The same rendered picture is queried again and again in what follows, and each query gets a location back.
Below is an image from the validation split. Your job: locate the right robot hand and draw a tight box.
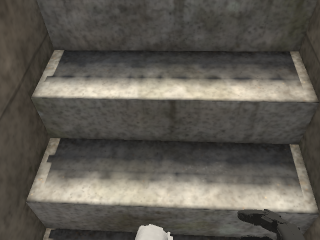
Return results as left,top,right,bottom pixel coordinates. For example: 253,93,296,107
237,209,305,240

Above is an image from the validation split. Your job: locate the robot left thigh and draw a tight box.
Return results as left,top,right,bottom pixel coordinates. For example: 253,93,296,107
135,224,173,240

